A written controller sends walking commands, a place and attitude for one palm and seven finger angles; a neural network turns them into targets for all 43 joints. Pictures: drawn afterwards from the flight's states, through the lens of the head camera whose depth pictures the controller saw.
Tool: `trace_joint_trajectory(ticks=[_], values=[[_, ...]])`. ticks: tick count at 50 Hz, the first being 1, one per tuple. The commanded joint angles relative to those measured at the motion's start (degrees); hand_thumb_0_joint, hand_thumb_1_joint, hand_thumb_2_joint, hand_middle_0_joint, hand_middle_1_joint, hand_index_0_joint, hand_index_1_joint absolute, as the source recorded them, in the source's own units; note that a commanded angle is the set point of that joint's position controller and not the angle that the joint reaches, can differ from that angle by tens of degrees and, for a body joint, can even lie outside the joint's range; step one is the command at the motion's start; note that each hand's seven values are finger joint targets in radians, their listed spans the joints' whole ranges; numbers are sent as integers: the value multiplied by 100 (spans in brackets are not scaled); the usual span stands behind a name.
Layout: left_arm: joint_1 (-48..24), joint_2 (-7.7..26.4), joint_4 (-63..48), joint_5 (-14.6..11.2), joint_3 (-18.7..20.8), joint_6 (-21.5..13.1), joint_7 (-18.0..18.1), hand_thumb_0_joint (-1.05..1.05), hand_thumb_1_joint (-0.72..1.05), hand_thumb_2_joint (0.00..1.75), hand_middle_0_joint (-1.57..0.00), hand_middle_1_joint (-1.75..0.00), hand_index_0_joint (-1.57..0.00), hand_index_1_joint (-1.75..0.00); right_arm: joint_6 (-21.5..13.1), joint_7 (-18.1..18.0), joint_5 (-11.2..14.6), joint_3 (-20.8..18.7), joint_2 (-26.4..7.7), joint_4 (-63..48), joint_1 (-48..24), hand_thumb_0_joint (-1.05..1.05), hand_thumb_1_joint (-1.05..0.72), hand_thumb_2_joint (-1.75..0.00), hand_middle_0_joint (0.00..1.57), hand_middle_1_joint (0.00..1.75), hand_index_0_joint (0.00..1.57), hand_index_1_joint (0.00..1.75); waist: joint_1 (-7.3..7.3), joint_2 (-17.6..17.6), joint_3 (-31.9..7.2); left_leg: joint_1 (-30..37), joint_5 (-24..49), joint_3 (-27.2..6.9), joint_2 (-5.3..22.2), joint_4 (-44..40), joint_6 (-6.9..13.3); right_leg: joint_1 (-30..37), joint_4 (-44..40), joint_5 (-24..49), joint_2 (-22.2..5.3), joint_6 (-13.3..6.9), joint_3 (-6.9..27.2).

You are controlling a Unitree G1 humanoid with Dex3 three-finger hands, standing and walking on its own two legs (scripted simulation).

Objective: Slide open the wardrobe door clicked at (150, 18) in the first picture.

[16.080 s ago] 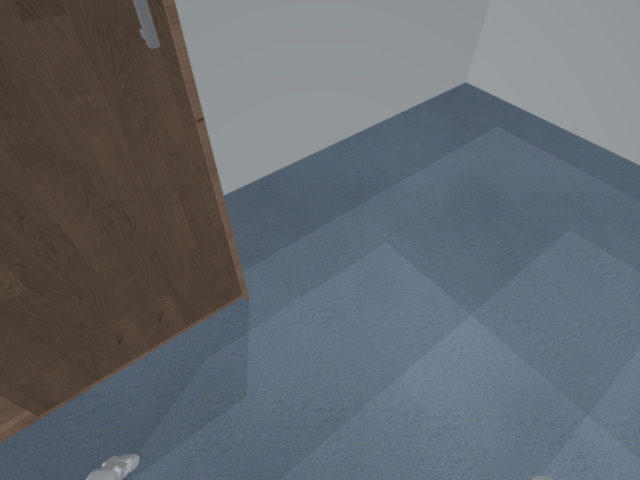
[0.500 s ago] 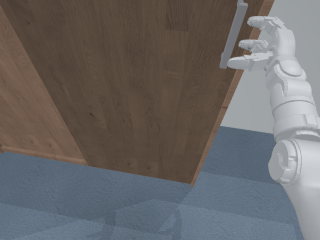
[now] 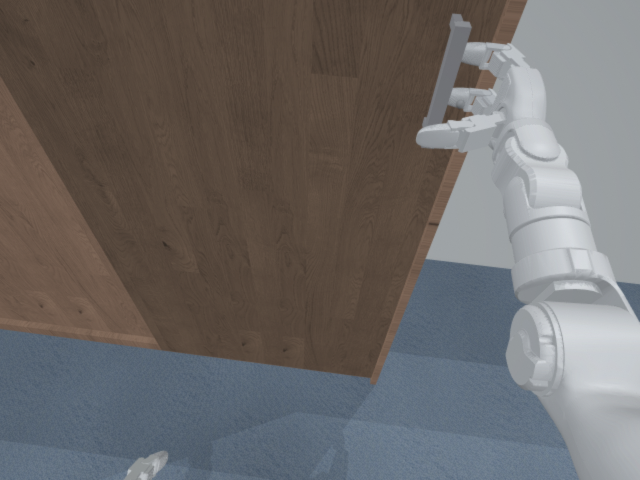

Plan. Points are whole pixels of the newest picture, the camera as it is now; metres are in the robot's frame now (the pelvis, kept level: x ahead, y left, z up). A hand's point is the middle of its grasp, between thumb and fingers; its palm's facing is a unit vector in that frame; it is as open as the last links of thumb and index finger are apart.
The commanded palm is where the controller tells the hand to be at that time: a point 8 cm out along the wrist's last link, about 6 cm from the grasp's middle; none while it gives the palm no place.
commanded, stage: slide the fingers in behind the handle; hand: right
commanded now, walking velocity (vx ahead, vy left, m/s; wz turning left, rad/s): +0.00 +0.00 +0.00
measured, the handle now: (441, 84) +0.53 -0.08 +0.25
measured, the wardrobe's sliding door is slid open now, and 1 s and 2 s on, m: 0.00 0.00 0.00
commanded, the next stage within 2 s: grip the handle and tug to test in 1.00 s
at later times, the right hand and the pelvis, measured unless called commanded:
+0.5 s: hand (437, 104) +0.47 -0.07 +0.26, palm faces +0.00 +1.00 +0.03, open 14.0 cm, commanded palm +0.45 -0.12 +0.25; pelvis +0.00 +0.01 +0.00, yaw +0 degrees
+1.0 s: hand (436, 100) +0.48 -0.07 +0.26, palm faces +0.00 +1.00 +0.01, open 14.0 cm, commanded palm +0.46 -0.12 +0.25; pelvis -0.01 +0.00 +0.00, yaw +0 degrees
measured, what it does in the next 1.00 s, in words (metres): stands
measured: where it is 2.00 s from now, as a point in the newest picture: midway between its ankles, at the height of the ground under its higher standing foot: outside the picture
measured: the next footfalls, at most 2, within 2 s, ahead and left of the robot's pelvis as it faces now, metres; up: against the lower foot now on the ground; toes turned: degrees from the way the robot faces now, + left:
none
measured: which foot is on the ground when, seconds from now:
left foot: down 0.00-1.00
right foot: down 0.00-1.00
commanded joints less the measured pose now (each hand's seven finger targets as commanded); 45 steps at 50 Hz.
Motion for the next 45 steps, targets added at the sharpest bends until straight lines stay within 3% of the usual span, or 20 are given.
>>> trace_joint_trajectory(ticks=[1,4,5,6,9,10,11,14,16,17,18,21,22,23,28,32,37,42,44,45], values=[[-60,756,-589,26,261,-178,38,0,90,90,-20,-30,-20,-30,-223,38,177,32,-752,-1480,-3189,0,50,-30,30,120,30,120,45,365,-2049,787,2286,-84,-112,-58,145,1005,-23,2269,0,-105,282],[-105,760,-545,7,220,-84,73,0,90,90,-20,-30,-20,-30,-19,3,207,-131,-917,-1133,-3142,0,50,-30,30,120,30,120,77,710,-1700,779,2159,-99,-96,-126,96,670,-103,1862,28,-131,249],[-106,754,-549,12,218,-70,73,0,90,90,-20,-30,-20,-30,-2,-28,174,-75,-855,-1126,-3239,0,50,-30,30,120,30,120,100,643,-1620,706,2049,-111,-90,-148,90,639,-118,1737,35,-138,247],[-114,762,-558,28,231,-55,74,0,90,90,-20,-30,-20,-30,-30,-93,129,-143,-954,-1126,-3215,0,50,-30,30,120,30,120,76,699,-1615,767,2021,-111,-75,-153,93,629,-118,1770,30,-153,254],[-151,705,-598,44,222,-45,73,0,90,90,-20,-30,-20,-30,-172,-180,66,-194,-1053,-1423,-3387,0,50,-30,30,120,30,120,36,380,-1981,879,2195,-170,-63,-111,110,792,-80,1916,56,-152,226],[-160,681,-625,51,212,-59,66,0,90,90,-20,-30,-20,-30,-247,-177,66,-69,-928,-1627,-3539,0,50,-30,30,120,30,120,60,280,-2055,909,2275,-170,-66,-91,118,861,-72,1990,58,-144,231],[-168,698,-644,58,238,-63,64,0,90,90,-20,-30,-20,-30,-310,-183,77,-171,-998,-1593,-3338,0,50,-30,30,120,30,120,8,428,-2153,999,2333,-162,-73,-83,122,895,-50,2084,46,-157,232],[-177,671,-610,34,231,-65,71,0,90,90,-20,-30,-20,-30,-316,-120,85,104,-699,-1569,-3417,0,50,-30,30,120,30,120,101,374,-2071,891,2355,-150,-86,-84,117,964,-52,2069,35,-143,232],[-162,726,-608,39,250,-44,68,0,90,90,-20,-30,-20,-30,-268,-97,98,51,-759,-1505,-3263,0,50,-30,30,120,30,120,56,503,-2103,989,2334,-125,-90,-100,124,925,-84,2080,36,-146,241],[-216,703,-627,12,234,-41,73,0,90,90,-20,-30,-20,-30,-221,-94,109,50,-762,-1553,-3277,0,50,-30,30,120,30,120,29,352,-2108,957,2296,-146,-86,-103,130,929,-90,2040,44,-143,241],[-224,681,-603,18,217,-48,70,0,90,90,-20,-30,-20,-30,-168,-102,139,177,-554,-1514,-3381,0,50,-30,30,120,30,120,86,322,-1984,866,2289,-133,-89,-117,125,928,-87,2010,54,-143,243],[-193,724,-565,39,224,-17,75,0,90,90,-20,-30,-20,-30,-41,-169,168,-19,-689,-1203,-3128,0,50,-30,30,120,30,120,34,674,-1820,894,2105,-108,-98,-174,110,754,-145,1848,48,-148,256],[-215,716,-559,20,211,-7,80,0,90,90,-20,-30,-20,-30,-29,-199,159,-81,-795,-1201,-3181,0,50,-30,30,120,30,120,22,585,-1723,858,1982,-121,-84,-195,105,669,-186,1720,45,-142,255],[-206,695,-539,31,201,-10,76,0,90,90,-20,-30,-20,-30,-25,-233,148,30,-645,-1225,-3369,0,50,-30,30,120,30,120,91,466,-1675,780,1949,-137,-84,-201,102,690,-170,1663,59,-145,248],[-144,678,-526,78,215,-54,68,0,90,90,-20,-30,-20,-30,-242,-390,62,-19,-719,-1325,-3561,0,50,-30,30,120,30,120,83,542,-1908,870,1892,-157,-83,-183,106,741,-188,1646,56,-150,273],[-60,727,-464,81,208,-55,101,0,90,90,-20,-30,-20,-30,-296,-362,-8,-117,-914,-828,-3566,0,50,-30,30,120,30,120,140,762,-1647,795,1615,-167,-67,-264,81,537,-258,1350,41,-157,282],[9,711,-452,82,220,-141,108,0,90,90,-20,-30,-20,-30,-490,-351,-63,-19,-865,-871,-3918,0,50,-30,30,120,30,120,201,283,-1817,649,1554,-192,-65,-255,106,719,-205,1366,35,-145,279],[123,760,-420,80,236,-199,111,0,90,90,-20,-30,-20,-30,-608,-243,13,-163,-1035,-698,-3762,0,50,-30,30,120,30,120,160,519,-1983,824,1701,-185,-80,-221,108,657,-222,1450,29,-138,282],[110,726,-406,57,235,-228,94,0,90,90,-20,-30,-20,-30,-583,-218,11,28,-761,-660,-3771,0,50,-30,30,120,30,120,205,331,-1803,634,1629,-170,-94,-233,108,679,-202,1391,21,-123,268],[162,741,-376,64,246,-246,85,0,90,90,-20,-30,-20,-30,-586,-227,-5,27,-771,-655,-3792,0,50,-30,30,120,30,120,231,475,-1784,604,1584,-149,-104,-243,98,668,-207,1361,17,-123,284]])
